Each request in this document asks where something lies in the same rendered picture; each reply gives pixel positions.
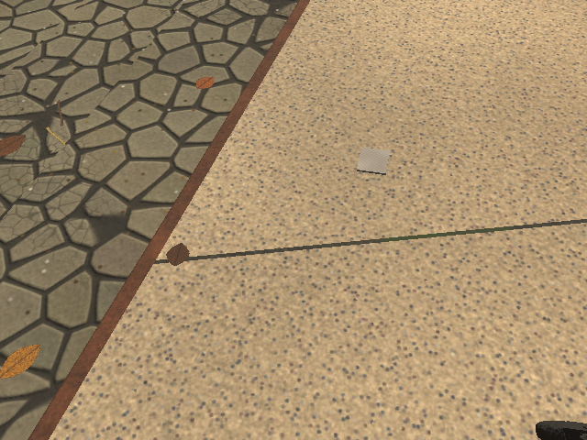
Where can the robot right hand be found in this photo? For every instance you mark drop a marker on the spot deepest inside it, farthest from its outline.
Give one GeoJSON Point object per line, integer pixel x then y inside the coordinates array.
{"type": "Point", "coordinates": [561, 430]}

